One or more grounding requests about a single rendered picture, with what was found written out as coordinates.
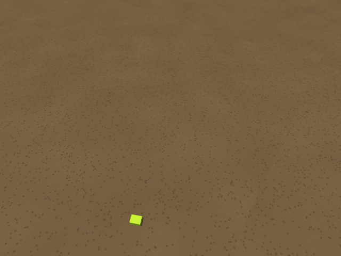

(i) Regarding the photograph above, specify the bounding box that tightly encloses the small box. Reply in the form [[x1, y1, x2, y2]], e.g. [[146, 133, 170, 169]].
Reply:
[[129, 214, 143, 226]]

